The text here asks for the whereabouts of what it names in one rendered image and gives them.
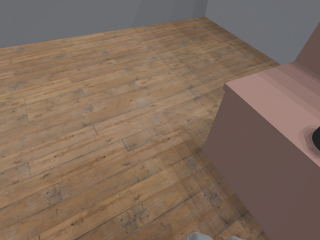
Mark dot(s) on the table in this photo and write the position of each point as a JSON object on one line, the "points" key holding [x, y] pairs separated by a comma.
{"points": [[261, 143]]}

